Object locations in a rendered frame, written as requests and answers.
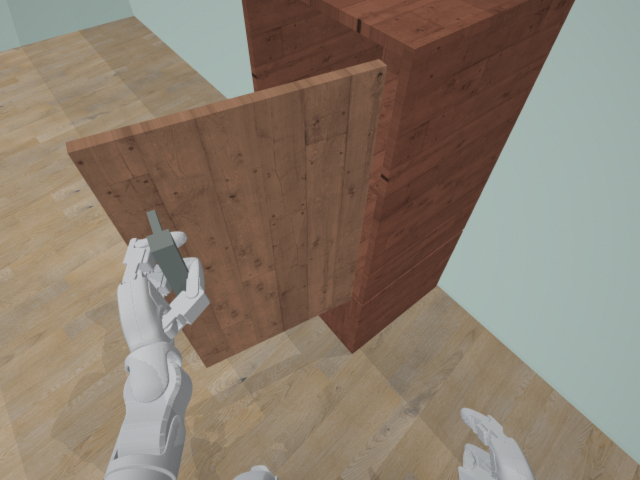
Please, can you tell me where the cupboard door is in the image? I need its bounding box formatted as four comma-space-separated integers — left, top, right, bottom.
66, 59, 387, 368

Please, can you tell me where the robot left hand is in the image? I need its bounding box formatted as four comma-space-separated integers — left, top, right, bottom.
117, 231, 210, 353

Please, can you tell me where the handle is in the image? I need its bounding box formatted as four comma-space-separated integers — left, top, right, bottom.
146, 210, 189, 296

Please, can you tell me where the robot left shin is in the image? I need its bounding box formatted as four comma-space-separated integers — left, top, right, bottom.
251, 465, 271, 473

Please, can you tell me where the robot right hand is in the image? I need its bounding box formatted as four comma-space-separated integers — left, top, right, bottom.
458, 408, 536, 480

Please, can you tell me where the robot left forearm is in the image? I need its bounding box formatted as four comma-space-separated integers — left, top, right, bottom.
104, 342, 193, 480

